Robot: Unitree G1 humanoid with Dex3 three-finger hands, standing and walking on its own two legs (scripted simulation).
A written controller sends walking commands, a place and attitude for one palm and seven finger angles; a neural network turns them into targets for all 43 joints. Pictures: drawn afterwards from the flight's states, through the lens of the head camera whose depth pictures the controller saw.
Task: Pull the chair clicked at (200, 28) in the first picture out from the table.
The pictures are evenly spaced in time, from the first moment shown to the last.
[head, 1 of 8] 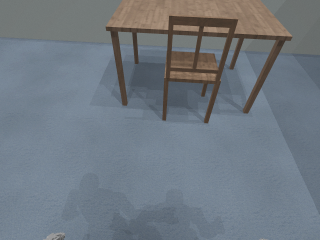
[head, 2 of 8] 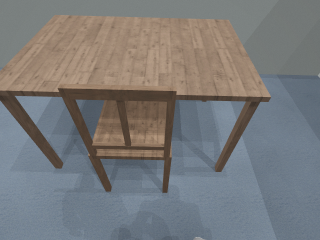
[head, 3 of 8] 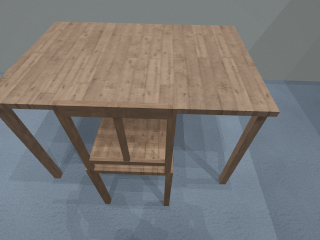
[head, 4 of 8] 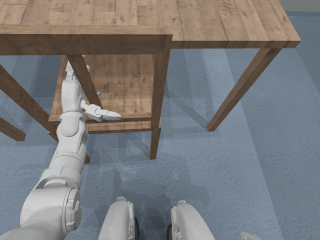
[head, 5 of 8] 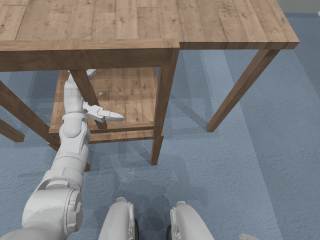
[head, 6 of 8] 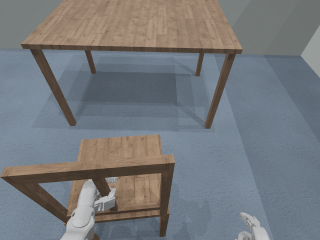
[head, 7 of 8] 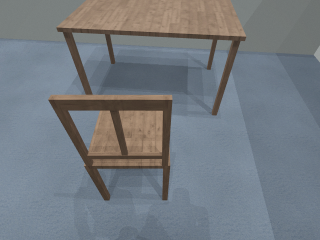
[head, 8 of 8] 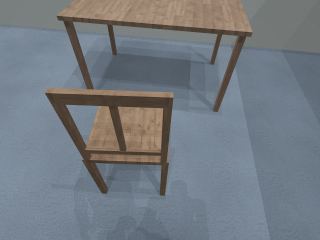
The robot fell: no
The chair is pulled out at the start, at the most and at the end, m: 0.00 0.65 0.65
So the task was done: yes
